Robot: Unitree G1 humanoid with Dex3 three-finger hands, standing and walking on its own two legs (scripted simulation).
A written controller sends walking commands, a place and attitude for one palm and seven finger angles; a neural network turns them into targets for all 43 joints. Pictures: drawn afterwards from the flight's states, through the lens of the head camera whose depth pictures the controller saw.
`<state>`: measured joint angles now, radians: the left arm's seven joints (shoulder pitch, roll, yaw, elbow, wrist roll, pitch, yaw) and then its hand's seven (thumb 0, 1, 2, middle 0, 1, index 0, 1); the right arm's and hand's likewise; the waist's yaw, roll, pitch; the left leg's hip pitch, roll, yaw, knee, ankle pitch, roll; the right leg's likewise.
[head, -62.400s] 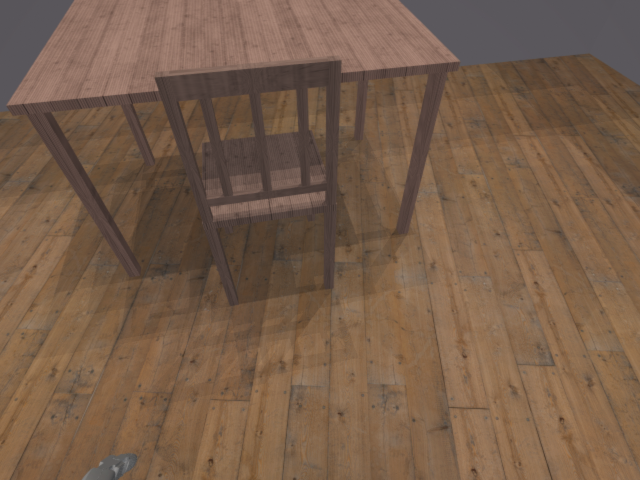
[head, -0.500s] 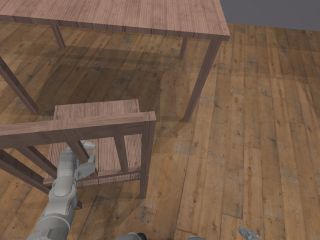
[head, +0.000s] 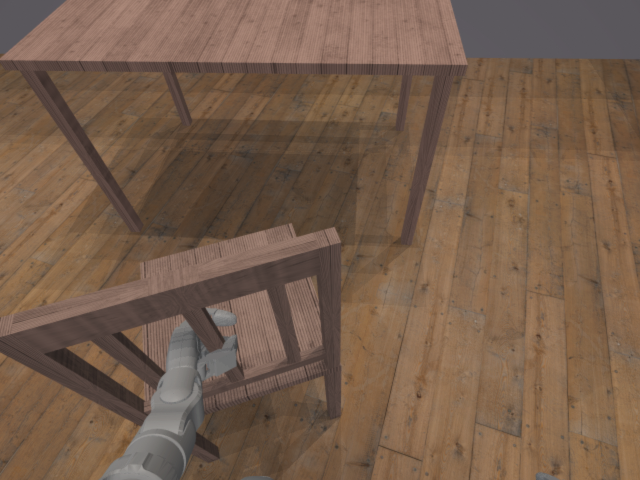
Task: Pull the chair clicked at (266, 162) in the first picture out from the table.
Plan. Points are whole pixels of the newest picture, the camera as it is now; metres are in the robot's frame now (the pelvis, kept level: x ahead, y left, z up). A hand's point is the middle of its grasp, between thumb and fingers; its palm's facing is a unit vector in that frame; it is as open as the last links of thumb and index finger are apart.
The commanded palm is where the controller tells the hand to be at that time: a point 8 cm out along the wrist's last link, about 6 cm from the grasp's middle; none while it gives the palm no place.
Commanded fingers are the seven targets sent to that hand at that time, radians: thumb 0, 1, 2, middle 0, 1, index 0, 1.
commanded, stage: step backward, pulling the chair out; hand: left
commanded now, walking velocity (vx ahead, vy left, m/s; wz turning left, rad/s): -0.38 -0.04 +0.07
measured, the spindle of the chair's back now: (217, 347) +0.32 +0.17 -0.10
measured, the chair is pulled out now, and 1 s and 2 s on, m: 0.53 0.61 0.61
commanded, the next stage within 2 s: stop walking, hand still on the chair in 0.32 s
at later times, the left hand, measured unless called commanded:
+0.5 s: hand (215, 413) +0.22 +0.15 -0.08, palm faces -0.01 -0.99 -0.16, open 5.5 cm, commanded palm +0.20 +0.21 -0.07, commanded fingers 0.00 0.90 0.90 -0.50 -1.45 -0.50 -1.45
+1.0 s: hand (208, 426) +0.20 +0.16 -0.08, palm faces -0.04 -0.99 -0.16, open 5.6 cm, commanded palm +0.19 +0.21 -0.07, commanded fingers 0.00 0.90 0.90 -0.50 -1.45 -0.50 -1.45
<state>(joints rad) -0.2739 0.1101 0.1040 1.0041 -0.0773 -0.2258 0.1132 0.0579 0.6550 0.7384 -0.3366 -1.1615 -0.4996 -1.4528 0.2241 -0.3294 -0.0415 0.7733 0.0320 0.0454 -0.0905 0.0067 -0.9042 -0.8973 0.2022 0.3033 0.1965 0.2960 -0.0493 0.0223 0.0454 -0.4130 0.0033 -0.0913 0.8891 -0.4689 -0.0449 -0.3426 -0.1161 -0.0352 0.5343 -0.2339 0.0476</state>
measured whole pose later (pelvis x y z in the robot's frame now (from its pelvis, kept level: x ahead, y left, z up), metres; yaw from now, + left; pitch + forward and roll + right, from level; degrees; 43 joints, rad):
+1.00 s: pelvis -0.06 +0.04 -0.01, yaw -1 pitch -2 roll +0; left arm -0.08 0.11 -0.04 0.71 0.00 -0.19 0.06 0.03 0.61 0.80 -0.32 -1.31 -0.50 -1.45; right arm 0.24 -0.21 0.00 0.71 0.02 -0.03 -0.09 0.01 -0.90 -0.90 0.20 0.30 0.20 0.30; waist -0.02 0.01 0.08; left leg -0.27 0.03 -0.06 0.65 -0.35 -0.05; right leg -0.38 -0.07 0.09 0.58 -0.18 0.08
